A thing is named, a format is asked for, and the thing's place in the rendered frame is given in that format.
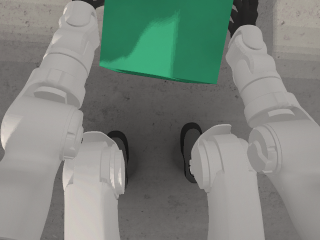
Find robot right upper arm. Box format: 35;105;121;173
247;119;320;240

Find carton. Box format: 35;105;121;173
99;0;234;84

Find robot left upper arm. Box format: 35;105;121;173
0;95;84;240

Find right robot forearm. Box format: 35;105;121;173
225;24;320;129

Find left robot hand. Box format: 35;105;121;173
72;0;105;10

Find left robot forearm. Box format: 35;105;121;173
0;0;100;149

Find left robot shin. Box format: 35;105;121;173
62;131;119;191

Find right robot hand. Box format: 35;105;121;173
228;0;259;38

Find robot left foot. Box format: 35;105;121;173
107;130;129;189

